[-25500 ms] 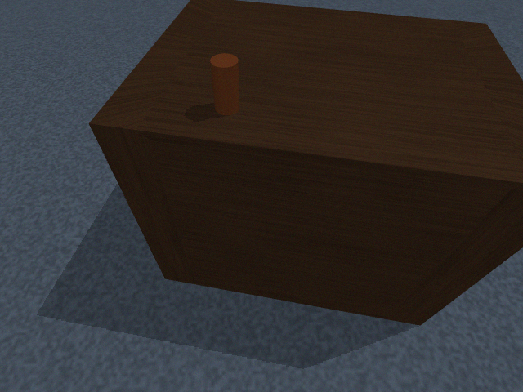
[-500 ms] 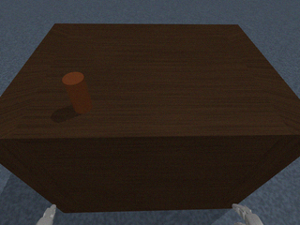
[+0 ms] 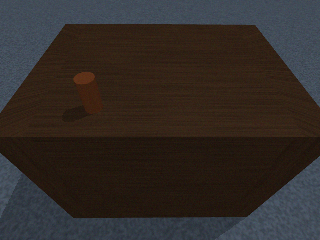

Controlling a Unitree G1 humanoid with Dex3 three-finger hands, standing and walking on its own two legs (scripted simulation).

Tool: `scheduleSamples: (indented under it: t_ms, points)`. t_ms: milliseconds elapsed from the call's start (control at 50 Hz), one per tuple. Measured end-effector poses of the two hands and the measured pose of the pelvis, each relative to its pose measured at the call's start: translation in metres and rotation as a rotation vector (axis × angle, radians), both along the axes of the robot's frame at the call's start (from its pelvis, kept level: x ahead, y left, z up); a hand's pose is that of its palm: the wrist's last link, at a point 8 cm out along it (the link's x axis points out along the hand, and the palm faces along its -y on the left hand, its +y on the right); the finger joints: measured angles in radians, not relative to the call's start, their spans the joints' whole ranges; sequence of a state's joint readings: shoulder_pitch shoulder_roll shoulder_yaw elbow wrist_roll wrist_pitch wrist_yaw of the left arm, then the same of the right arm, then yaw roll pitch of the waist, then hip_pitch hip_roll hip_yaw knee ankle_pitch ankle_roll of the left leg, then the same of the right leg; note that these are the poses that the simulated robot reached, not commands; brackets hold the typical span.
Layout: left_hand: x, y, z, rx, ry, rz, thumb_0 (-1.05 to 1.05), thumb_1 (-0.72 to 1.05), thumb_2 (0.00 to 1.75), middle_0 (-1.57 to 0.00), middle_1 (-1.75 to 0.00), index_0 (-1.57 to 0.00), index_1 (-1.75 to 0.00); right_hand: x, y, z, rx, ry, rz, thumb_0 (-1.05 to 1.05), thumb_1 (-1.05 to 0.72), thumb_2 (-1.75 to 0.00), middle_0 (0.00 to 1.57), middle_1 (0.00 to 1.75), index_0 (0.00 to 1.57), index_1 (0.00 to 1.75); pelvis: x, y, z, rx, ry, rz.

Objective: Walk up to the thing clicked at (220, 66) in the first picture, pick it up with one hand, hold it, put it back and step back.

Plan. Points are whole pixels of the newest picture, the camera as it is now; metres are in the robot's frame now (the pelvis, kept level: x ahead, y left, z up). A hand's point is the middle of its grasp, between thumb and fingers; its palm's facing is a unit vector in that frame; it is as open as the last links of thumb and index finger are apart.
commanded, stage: home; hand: left
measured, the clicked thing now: (89, 94) +0.49 +0.22 +0.08
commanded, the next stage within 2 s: stand in 1.02 s
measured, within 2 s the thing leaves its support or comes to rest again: neither
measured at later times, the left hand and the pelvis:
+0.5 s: hand out of the picture +0.09 +0.25 -0.15, palm faces -0.04 -0.93 -0.36, open 17.6 cm; pelvis +0.02 +0.00 +0.00, yaw +0 degrees
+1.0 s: hand out of the picture +0.10 +0.25 -0.15, palm faces -0.02 -0.93 -0.36, open 17.5 cm; pelvis +0.03 +0.00 +0.01, yaw +0 degrees
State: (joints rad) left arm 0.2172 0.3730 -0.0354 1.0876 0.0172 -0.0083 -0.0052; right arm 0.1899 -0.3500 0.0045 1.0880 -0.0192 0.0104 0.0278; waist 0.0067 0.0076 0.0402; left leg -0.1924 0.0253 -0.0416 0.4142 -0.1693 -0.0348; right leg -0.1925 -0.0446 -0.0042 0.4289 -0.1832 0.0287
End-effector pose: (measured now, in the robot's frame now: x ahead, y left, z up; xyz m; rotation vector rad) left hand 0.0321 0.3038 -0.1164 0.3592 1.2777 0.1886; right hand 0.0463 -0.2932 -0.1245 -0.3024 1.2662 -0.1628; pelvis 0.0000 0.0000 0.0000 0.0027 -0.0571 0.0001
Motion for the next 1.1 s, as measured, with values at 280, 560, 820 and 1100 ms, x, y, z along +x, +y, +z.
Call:
scheduleSamples:
  t_ms: [280, 560, 820, 1100]
  points:
    - [0.021, -0.001, 0.000, -0.005, 0.000, 0.010, 0.00, -0.57, 0.03, -0.06, -0.05, -0.05, -0.05, 0.004, -0.008, 0.002, -0.025, 0.025, -0.013, 0.01, -0.90, -0.90, 0.21, 0.30, 0.21, 0.30, 0.009, -0.001, 0.001, 0.001, 0.018, -0.003]
    - [0.064, -0.008, 0.005, -0.016, -0.062, -0.001, 0.00, -0.56, 0.03, -0.06, -0.05, -0.05, -0.05, 0.046, -0.003, 0.005, -0.016, -0.037, 0.010, 0.01, -0.90, -0.90, 0.21, 0.30, 0.21, 0.30, 0.024, -0.002, 0.004, -0.001, 0.017, 0.000]
    - [0.070, -0.007, 0.005, -0.013, -0.052, 0.010, 0.00, -0.56, 0.04, -0.06, -0.05, -0.05, -0.05, 0.054, -0.006, 0.007, -0.025, -0.030, 0.009, 0.01, -0.90, -0.90, 0.21, 0.30, 0.21, 0.30, 0.031, -0.003, 0.005, 0.000, 0.018, 0.002]
    - [0.064, -0.008, 0.006, -0.012, -0.049, 0.023, 0.00, -0.55, 0.04, -0.06, -0.05, -0.05, -0.05, 0.050, -0.008, 0.007, -0.025, -0.025, 0.007, 0.01, -0.91, -0.90, 0.21, 0.30, 0.21, 0.30, 0.030, -0.005, 0.005, 0.000, 0.011, 0.005]
